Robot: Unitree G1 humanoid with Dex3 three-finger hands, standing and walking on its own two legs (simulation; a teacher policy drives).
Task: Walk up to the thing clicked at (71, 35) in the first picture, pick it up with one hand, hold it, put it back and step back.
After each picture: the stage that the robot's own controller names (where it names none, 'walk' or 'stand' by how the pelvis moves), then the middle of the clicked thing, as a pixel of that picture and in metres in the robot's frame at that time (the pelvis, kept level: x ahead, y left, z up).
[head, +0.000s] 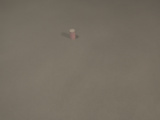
stand; (72, 34) +1.54 +0.19 -0.72
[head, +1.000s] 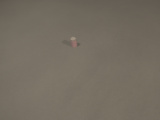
walk; (73, 42) +1.42 +0.26 -0.72
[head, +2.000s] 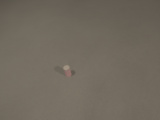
walk; (67, 71) +0.97 +0.28 -0.72
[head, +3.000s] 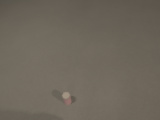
walk; (67, 98) +0.66 +0.24 -0.72
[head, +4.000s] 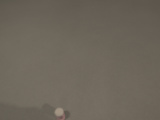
stand; (60, 114) +0.48 +0.21 -0.69
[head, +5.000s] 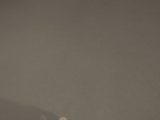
stand; out of the picture +0.45 +0.19 -0.72
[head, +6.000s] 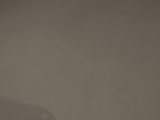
stand; out of the picture +0.43 +0.20 -0.72
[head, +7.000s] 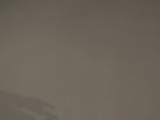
stand; out of the picture +0.39 +0.21 -0.73
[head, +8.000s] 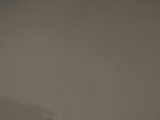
stand; out of the picture +0.41 +0.20 -0.73
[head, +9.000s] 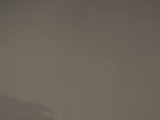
go down; out of the picture +0.41 +0.21 -0.73
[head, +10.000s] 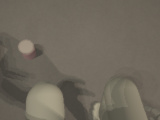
go down; (27, 50) +0.50 +0.23 -0.35
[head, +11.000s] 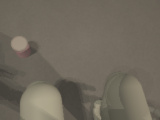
approach; (21, 47) +0.50 +0.23 -0.30
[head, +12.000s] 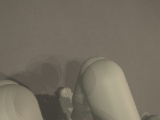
close in; out of the picture +0.48 +0.28 -0.23
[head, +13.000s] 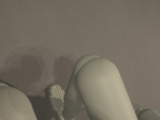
close; out of the picture +0.47 +0.30 -0.23
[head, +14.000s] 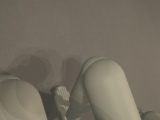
lift; out of the picture +0.44 +0.26 -0.24
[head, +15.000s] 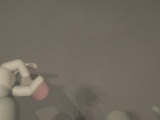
lift; (33, 84) +0.34 +0.19 -0.03
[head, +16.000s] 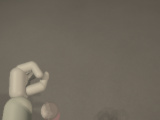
hold; (51, 113) +0.30 +0.16 -0.14
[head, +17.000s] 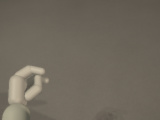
hold; out of the picture +0.10 +0.01 -0.70
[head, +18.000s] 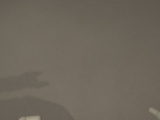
hold; out of the picture +0.11 +0.01 -0.65
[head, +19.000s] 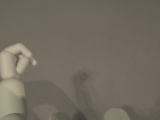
crouch; out of the picture +0.13 +0.01 -0.56
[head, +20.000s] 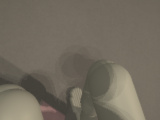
lower; (47, 114) +0.19 +0.02 -0.27
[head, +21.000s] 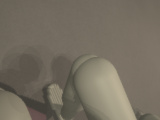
lower; (27, 117) +0.20 +0.03 -0.26
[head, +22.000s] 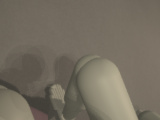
lower; (29, 117) +0.20 +0.03 -0.26
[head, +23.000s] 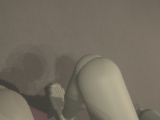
lower; (28, 116) +0.20 +0.03 -0.26
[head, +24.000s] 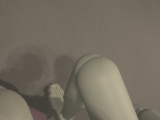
lower; (27, 116) +0.20 +0.03 -0.26
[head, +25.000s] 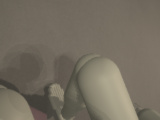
open; (27, 116) +0.20 +0.03 -0.26
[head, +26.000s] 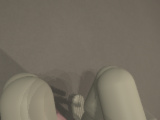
stand; (51, 116) +0.20 +0.01 -0.28
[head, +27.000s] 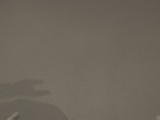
stand; out of the picture +0.11 +0.01 -0.64
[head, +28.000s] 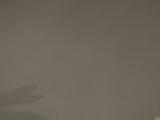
stand; out of the picture +0.10 +0.01 -0.69
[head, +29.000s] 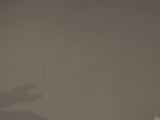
stand; out of the picture +0.10 +0.01 -0.69
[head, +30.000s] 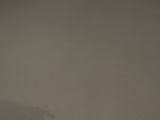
stand; out of the picture +0.11 +0.00 -0.74
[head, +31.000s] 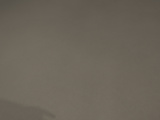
stand; out of the picture +0.09 +0.01 -0.75
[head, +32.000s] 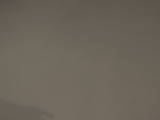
walk; out of the picture +0.08 +0.01 -0.75
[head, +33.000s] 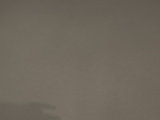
walk; out of the picture +0.25 +0.00 -0.72
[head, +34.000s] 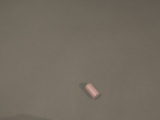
walk; (92, 90) +0.60 -0.03 -0.72
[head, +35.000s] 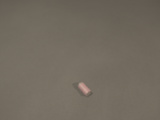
stand; (84, 89) +0.74 +0.02 -0.73
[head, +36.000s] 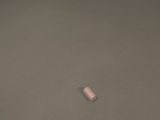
stand; (89, 93) +0.70 +0.00 -0.75
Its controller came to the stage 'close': yes
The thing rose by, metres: 0.69
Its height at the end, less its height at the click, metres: -0.02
